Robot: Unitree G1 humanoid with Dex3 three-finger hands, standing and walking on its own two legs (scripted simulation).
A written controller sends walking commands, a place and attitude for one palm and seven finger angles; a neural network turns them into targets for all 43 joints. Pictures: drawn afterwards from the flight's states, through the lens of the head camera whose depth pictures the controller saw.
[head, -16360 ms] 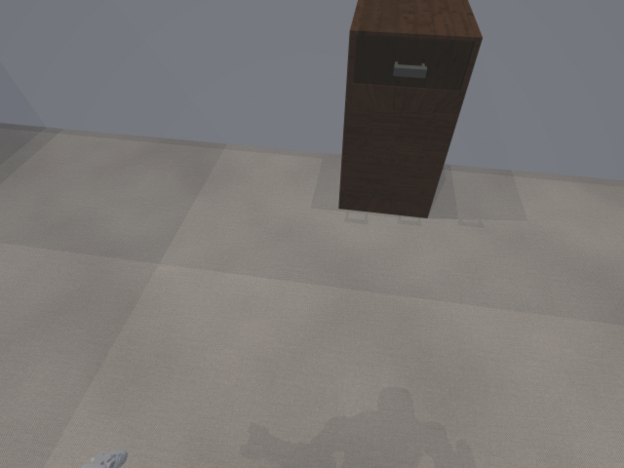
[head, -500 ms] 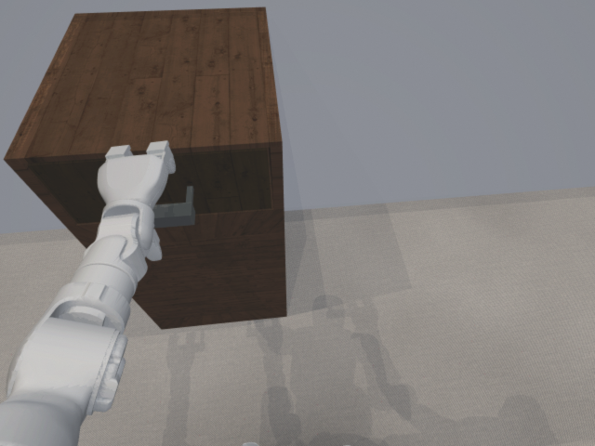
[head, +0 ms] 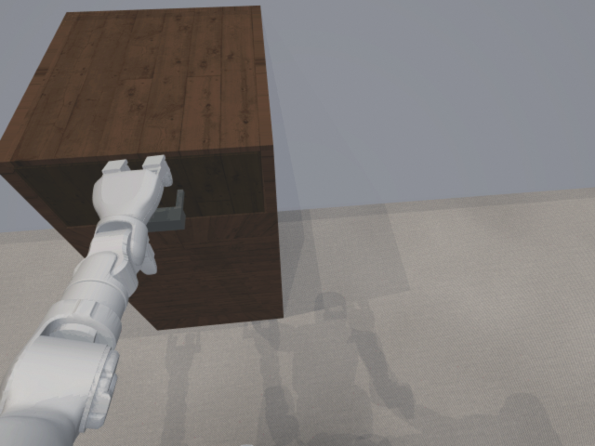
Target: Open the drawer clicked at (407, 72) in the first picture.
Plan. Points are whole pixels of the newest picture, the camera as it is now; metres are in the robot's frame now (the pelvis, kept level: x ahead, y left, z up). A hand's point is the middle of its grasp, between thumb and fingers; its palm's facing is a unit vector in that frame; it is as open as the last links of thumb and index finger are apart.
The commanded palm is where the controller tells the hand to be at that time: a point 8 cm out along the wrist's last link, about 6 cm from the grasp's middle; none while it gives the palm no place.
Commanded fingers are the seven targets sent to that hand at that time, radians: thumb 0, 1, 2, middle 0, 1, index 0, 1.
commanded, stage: lower the fingers behind the handle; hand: left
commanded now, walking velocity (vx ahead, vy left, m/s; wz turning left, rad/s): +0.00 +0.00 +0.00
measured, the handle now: (152, 208) +0.50 +0.23 -0.03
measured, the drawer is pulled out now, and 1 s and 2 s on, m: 0.00 0.00 0.00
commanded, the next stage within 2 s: close the thumb around the handle in 1.28 s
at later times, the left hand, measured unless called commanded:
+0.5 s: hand (146, 227) +0.45 +0.23 -0.02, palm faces -0.03 -0.04 -1.00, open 13.8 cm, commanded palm +0.44 +0.22 +0.03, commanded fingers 0.00 -0.50 0.30 -0.30 -1.20 -0.30 -1.20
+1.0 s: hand (153, 238) +0.45 +0.23 -0.05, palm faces -0.02 -0.05 -1.00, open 13.8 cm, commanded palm +0.44 +0.23 +0.01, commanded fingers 0.00 -0.50 0.30 -0.30 -1.20 -0.30 -1.20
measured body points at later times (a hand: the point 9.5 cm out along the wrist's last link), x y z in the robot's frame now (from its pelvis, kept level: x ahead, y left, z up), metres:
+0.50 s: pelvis +0.00 +0.01 -0.02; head +0.09 +0.02 +0.42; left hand +0.45 +0.23 +0.03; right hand +0.01 -0.26 -0.15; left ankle -0.01 +0.09 -0.70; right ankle -0.03 -0.09 -0.70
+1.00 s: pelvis -0.02 +0.02 -0.04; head +0.09 +0.03 +0.40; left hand +0.45 +0.23 +0.00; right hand -0.01 -0.25 -0.16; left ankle -0.01 +0.09 -0.70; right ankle -0.03 -0.09 -0.70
